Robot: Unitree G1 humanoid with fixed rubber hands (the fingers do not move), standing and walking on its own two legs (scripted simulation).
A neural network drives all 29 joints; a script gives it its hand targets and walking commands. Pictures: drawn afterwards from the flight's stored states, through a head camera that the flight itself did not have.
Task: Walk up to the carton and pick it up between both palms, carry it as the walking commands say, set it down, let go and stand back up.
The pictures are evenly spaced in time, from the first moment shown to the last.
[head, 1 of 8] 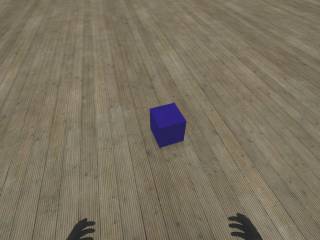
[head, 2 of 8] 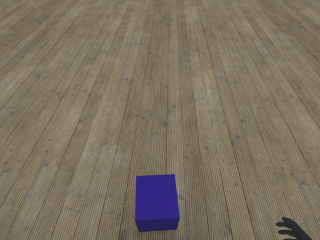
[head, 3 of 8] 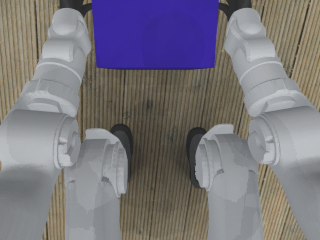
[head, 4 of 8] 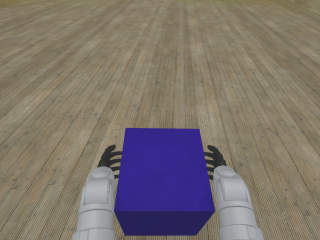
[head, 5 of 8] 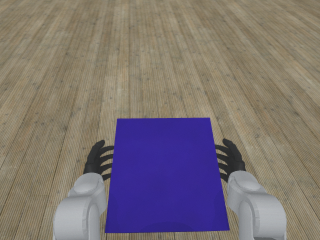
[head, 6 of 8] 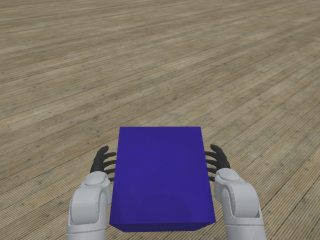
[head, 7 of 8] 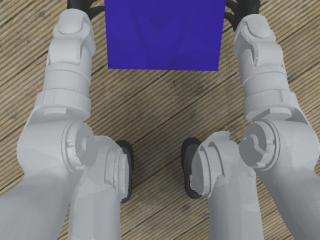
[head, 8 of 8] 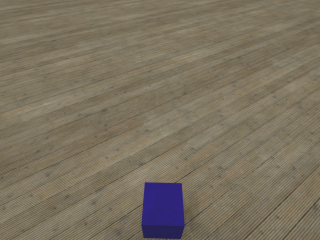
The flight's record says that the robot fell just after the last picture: no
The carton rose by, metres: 0.69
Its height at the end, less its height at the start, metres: +0.00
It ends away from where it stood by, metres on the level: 1.53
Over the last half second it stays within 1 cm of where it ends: yes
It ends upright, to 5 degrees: yes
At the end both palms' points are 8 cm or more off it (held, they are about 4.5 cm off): yes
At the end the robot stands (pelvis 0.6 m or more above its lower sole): yes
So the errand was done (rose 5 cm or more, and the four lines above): yes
